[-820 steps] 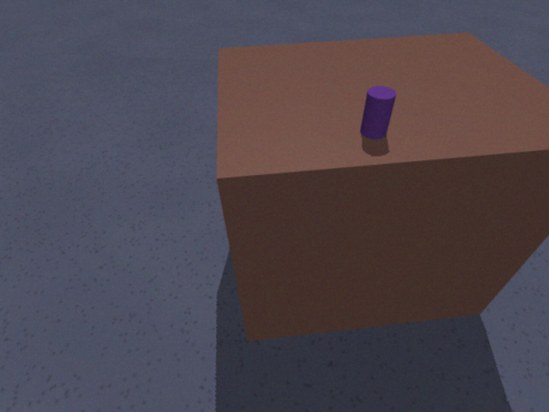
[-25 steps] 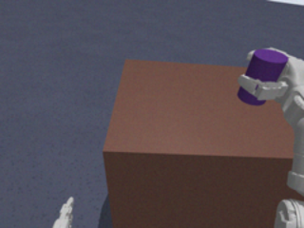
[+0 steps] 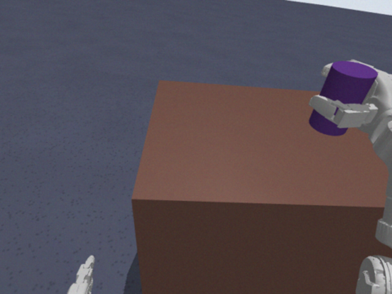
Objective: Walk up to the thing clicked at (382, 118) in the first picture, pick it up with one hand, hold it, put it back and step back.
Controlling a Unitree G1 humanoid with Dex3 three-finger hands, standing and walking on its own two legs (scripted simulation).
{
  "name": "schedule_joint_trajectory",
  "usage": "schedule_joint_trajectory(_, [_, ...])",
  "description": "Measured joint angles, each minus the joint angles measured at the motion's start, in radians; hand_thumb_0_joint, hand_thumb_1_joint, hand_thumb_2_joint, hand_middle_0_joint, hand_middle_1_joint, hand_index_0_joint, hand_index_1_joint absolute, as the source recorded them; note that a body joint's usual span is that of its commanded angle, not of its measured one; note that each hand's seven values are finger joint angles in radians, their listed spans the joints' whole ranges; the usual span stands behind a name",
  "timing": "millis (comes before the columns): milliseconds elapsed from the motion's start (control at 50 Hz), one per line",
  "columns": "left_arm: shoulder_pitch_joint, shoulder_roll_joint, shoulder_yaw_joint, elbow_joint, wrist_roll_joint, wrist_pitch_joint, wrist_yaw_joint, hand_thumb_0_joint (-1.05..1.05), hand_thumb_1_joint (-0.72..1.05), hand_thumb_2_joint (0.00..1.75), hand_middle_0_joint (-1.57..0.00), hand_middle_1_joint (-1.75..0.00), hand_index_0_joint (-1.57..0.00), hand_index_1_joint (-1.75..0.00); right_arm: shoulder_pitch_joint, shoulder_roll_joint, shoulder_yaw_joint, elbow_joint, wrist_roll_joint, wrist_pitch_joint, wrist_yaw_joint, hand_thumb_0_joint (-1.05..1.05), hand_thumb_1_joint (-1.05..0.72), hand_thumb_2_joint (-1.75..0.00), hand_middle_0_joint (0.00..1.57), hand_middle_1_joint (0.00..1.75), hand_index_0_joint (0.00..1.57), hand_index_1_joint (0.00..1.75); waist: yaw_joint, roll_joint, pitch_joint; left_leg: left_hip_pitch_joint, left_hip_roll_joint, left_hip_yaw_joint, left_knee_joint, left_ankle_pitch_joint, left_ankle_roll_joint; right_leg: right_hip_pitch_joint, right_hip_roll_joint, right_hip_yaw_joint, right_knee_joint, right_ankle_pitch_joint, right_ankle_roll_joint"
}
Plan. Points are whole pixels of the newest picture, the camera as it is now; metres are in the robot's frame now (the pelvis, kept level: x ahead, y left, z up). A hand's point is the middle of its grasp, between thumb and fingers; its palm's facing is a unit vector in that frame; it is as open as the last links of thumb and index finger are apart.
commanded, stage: hold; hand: right
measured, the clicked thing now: (339, 99) +0.34 -0.17 +0.32
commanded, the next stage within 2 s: none
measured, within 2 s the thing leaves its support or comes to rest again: neither
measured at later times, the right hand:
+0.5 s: hand (346, 89) +0.33 -0.17 +0.34, palm faces +0.11 +0.99 -0.04, open 8.7 cm
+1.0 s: hand (341, 93) +0.33 -0.17 +0.34, palm faces +0.07 +1.00 -0.05, open 8.7 cm
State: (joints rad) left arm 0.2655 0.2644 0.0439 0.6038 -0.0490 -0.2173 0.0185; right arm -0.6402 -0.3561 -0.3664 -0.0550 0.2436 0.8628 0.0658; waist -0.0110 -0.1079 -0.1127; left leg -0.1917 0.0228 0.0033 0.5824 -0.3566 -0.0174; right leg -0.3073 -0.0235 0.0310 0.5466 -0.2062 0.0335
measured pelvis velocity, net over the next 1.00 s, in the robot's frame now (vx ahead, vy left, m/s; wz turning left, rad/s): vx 0.00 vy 0.00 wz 0.00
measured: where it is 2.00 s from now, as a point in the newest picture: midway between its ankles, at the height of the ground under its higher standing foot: outside the picture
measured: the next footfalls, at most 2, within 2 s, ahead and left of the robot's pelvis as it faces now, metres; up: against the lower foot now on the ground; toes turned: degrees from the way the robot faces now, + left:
none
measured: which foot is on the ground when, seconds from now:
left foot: down 0.00-1.00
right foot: down 0.00-1.00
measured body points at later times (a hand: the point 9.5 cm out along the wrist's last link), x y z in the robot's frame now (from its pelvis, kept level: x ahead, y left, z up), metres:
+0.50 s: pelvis -0.01 +0.00 +0.00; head -0.06 +0.04 +0.44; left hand +0.17 +0.25 -0.07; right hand +0.32 -0.22 +0.34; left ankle -0.03 +0.13 -0.73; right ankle +0.06 -0.14 -0.73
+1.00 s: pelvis +0.00 +0.00 +0.00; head -0.06 +0.04 +0.44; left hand +0.17 +0.25 -0.07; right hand +0.32 -0.22 +0.34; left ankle -0.03 +0.13 -0.73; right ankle +0.06 -0.14 -0.73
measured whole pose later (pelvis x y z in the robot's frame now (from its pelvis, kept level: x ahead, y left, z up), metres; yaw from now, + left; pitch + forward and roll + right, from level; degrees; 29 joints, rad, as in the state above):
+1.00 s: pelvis +0.00 +0.00 +0.00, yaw +0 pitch -2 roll +0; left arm 0.25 0.27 0.03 0.66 -0.05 -0.25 0.03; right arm -0.67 -0.37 -0.35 -0.08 0.24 0.91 0.09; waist -0.02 -0.11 -0.12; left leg -0.19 0.02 0.00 0.58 -0.35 -0.02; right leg -0.31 -0.03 0.03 0.56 -0.21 0.03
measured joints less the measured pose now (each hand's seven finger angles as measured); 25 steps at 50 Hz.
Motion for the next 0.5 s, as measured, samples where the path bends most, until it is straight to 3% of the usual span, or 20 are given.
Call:
schedule_joint_trajectory(140, [-0.007,0.011,0.0,0.027,-0.002,-0.015,0.004,-0.01,-0.52,0.04,-0.04,-0.05,-0.05,-0.05,-0.018,-0.009,0.01,-0.016,-0.021,-0.007,-0.007,-0.01,0.28,-1.18,0.78,1.15,0.78,1.15,-0.004,0.012,0.006,-0.006,-0.002,-0.001,0.004,0.003,0.003,-0.005,-0.002,0.0,0.003,0.002,0.002])
schedule_joint_trajectory(340, [-0.015,0.002,0.002,0.033,0.003,-0.029,0.004,-0.02,-0.52,0.04,-0.05,-0.05,-0.05,-0.05,0.008,-0.008,-0.003,-0.019,0.006,0.012,0.01,-0.01,0.28,-1.18,0.78,1.15,0.78,1.15,0.003,-0.006,0.002,-0.007,-0.002,-0.005,0.004,0.006,0.0,-0.005,-0.002,-0.005,0.005,0.004,0.0])
schedule_joint_trajectory(500, [-0.011,0.01,0.0,0.051,0.001,-0.039,0.017,-0.01,-0.52,0.04,-0.05,-0.05,-0.05,-0.05,-0.046,-0.018,0.005,-0.026,-0.007,0.009,-0.002,-0.01,0.28,-1.18,0.78,1.15,0.78,1.15,-0.005,0.006,0.006,-0.008,-0.002,-0.001,0.011,0.004,0.001,-0.008,-0.002,0.0,0.011,0.003,0.001])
